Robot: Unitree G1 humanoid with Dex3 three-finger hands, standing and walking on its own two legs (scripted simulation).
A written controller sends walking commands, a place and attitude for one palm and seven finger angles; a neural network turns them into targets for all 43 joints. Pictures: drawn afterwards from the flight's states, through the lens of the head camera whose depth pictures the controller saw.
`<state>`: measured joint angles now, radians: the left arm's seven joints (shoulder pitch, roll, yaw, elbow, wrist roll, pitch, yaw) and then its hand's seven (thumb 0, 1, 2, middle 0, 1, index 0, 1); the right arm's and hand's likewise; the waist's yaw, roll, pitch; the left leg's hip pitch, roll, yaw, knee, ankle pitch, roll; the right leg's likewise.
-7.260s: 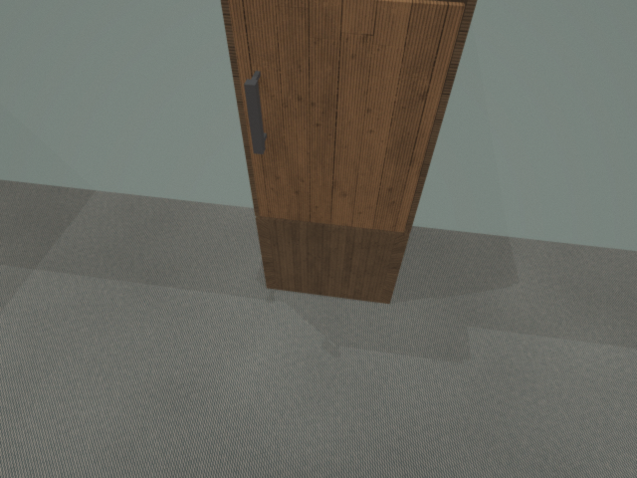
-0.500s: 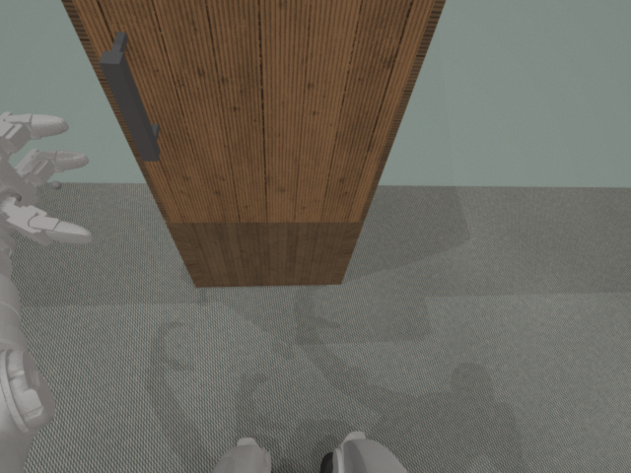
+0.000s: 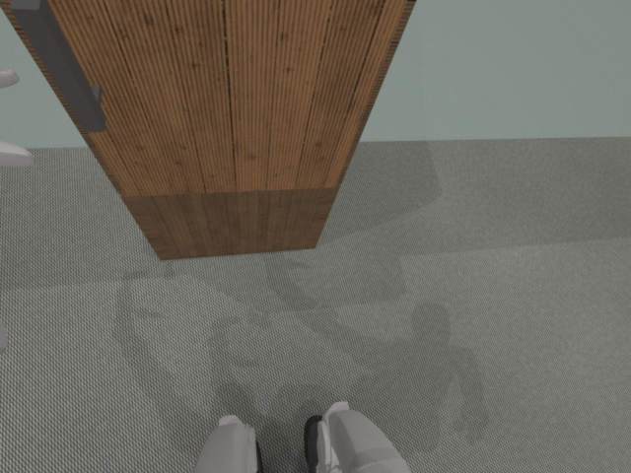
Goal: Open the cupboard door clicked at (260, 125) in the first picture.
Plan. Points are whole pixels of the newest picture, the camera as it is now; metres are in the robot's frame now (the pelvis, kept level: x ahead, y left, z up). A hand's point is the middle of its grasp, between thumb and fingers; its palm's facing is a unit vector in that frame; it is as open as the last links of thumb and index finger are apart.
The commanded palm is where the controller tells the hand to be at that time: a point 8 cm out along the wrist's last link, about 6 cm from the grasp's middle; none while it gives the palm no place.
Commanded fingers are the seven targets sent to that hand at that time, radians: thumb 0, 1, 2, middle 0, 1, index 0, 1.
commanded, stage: move the hooked fingers beside the handle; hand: left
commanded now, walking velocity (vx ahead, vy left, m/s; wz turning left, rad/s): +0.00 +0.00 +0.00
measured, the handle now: (69, 59) +0.59 +0.24 +0.08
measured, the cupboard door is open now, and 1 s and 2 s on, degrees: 0 0 0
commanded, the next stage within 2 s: slide the fingers in behind the handle in 0.88 s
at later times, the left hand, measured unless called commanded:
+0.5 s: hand out of the picture +0.52 +0.31 +0.09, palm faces +0.07 -1.00 -0.01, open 14.0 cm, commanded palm +0.51 +0.34 +0.08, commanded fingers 0.00 -0.50 0.30 -0.30 -1.20 -0.30 -1.20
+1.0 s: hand out of the picture +0.53 +0.31 +0.08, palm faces +0.06 -1.00 -0.01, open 14.0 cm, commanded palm +0.51 +0.33 +0.08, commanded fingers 0.00 -0.50 0.30 -0.30 -1.20 -0.30 -1.20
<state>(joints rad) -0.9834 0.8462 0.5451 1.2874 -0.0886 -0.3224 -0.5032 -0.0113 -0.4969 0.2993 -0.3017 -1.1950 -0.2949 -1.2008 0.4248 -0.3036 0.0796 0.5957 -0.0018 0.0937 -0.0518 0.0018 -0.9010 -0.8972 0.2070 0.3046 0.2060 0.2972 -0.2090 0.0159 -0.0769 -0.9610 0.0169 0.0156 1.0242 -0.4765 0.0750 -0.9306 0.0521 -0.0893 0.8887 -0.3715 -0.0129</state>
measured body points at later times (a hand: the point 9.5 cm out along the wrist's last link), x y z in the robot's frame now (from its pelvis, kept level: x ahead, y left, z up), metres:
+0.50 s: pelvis +0.01 +0.00 +0.00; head +0.17 +0.04 +0.42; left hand +0.51 +0.36 +0.09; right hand -0.01 -0.27 -0.08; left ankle -0.01 +0.06 -0.67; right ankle +0.02 -0.12 -0.67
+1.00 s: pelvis +0.01 +0.00 -0.01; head +0.18 +0.05 +0.41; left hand +0.52 +0.36 +0.08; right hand -0.02 -0.27 -0.09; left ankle -0.01 +0.06 -0.67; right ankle +0.02 -0.12 -0.67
